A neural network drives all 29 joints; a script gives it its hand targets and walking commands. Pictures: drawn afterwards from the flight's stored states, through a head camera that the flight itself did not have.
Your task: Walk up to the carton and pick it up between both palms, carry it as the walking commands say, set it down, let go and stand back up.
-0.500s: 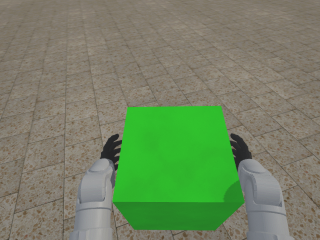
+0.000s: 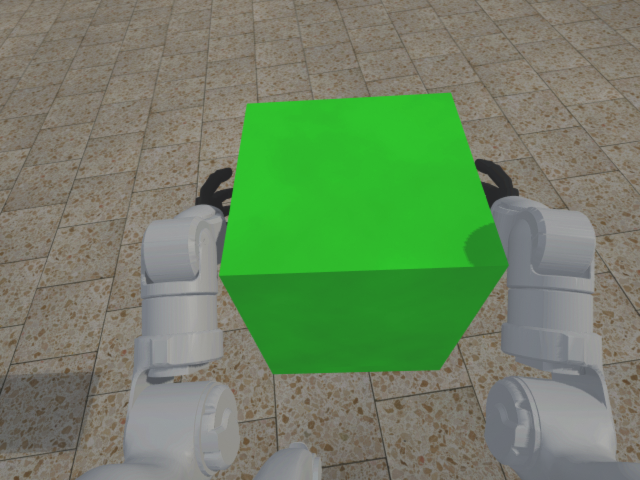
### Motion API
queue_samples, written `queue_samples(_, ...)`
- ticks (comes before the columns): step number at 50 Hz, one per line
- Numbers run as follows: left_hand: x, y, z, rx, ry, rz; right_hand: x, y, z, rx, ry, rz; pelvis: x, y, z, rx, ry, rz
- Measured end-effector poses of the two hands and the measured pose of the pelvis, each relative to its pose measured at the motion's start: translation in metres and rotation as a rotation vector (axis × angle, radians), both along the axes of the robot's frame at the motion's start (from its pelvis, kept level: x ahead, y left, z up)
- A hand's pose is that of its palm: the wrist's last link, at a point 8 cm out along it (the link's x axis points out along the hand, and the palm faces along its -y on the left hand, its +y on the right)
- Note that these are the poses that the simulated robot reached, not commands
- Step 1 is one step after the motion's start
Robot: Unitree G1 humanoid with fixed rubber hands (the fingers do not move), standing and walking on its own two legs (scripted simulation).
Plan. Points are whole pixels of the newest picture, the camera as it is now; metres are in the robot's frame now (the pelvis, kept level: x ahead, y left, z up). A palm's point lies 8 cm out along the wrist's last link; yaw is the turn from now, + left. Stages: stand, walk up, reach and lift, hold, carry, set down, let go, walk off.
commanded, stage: carry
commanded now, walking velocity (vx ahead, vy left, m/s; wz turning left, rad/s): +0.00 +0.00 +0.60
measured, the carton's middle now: (352, 249) +0.39 -0.02 +0.05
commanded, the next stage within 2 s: none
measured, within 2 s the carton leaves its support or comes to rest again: neither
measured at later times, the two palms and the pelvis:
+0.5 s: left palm (85, 321) +0.28 +0.29 +0.09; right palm (355, 233) +0.40 -0.02 +0.07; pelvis -0.02 +0.00 -0.02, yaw +18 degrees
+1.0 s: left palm out of the picture +0.13 +0.35 +0.10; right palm (263, 273) +0.33 +0.09 +0.10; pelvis -0.06 +0.00 -0.01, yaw +35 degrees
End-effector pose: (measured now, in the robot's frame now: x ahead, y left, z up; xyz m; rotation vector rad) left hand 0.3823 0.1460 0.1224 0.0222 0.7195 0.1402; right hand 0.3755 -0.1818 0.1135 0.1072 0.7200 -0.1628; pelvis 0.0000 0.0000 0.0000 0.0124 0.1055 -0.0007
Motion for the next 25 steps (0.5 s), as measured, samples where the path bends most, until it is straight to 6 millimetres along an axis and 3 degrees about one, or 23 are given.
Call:
queue_samples(7, -0.019, 0.030, -0.012, -0.023, 0.001, 0.105, 0.012, 0.031, -0.007, -0.009, 0.002, 0.090, -0.005, 0.004, 0.000, 0.049, -0.009, 0.103)
queue_samples(14, -0.036, 0.089, -0.036, -0.061, -0.014, 0.212, 0.029, 0.095, -0.020, -0.036, -0.010, 0.186, -0.005, 0.021, -0.017, 0.045, 0.012, 0.180)
queue_samples(20, -0.073, 0.130, -0.046, -0.059, 0.017, 0.326, 0.022, 0.142, -0.041, -0.038, 0.021, 0.304, -0.011, 0.014, -0.011, 0.010, 0.016, 0.239)
queue_samples(25, -0.099, 0.140, -0.035, -0.031, -0.039, 0.408, 0.020, 0.160, -0.040, 0.012, -0.030, 0.368, -0.015, -0.002, -0.015, 0.004, 0.010, 0.313)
